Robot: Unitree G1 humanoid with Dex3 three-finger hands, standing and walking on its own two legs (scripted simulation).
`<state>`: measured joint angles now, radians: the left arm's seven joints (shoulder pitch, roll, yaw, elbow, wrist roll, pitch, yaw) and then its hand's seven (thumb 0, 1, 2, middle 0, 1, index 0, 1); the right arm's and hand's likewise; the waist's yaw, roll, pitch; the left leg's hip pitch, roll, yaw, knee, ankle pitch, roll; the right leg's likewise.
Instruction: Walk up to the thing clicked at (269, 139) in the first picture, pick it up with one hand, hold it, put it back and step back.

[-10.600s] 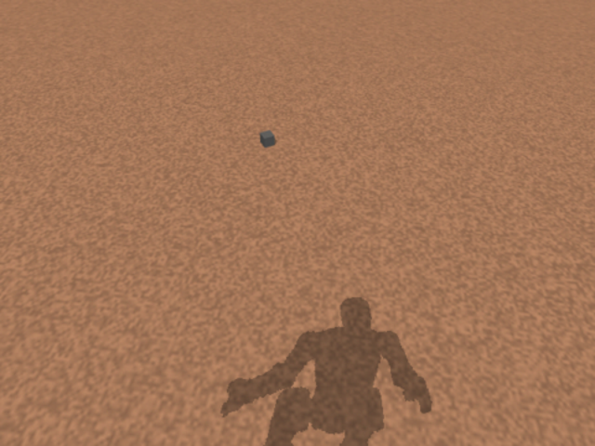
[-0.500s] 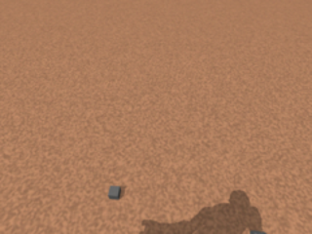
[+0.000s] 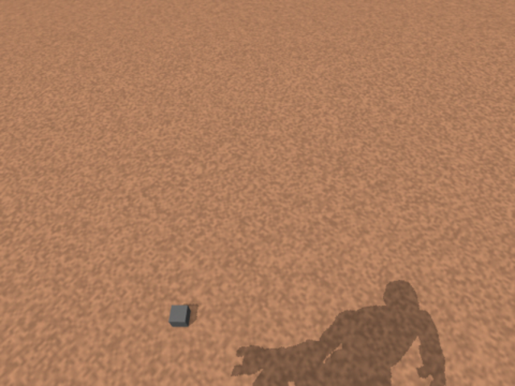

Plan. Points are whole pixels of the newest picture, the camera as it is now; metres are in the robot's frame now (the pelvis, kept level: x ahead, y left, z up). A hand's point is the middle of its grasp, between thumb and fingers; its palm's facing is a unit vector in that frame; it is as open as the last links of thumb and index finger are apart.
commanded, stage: walk up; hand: left
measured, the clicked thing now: (180, 316) +0.47 +0.31 -0.74
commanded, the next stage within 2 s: stand in 1.66 s
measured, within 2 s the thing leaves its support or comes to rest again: neither
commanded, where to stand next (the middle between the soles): +0.10 +0.04 m, yaw +5 degrees
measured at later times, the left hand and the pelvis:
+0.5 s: hand out of the picture +0.05 +0.34 -0.17, palm faces +0.11 -0.93 -0.36, open 7.4 cm; pelvis -0.04 +0.05 -0.01, yaw +5 degrees
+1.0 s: hand out of the picture +0.03 +0.27 -0.13, palm faces +0.07 -0.91 -0.41, open 7.4 cm; pelvis -0.01 +0.00 +0.00, yaw +4 degrees
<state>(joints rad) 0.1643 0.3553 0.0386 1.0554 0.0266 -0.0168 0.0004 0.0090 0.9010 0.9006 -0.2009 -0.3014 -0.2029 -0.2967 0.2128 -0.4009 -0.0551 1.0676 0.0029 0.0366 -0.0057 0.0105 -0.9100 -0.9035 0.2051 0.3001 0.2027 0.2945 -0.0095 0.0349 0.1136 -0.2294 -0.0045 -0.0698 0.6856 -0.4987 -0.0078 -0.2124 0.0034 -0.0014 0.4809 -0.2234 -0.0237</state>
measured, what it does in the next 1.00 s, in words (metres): steps on the spot: left foot, then right foot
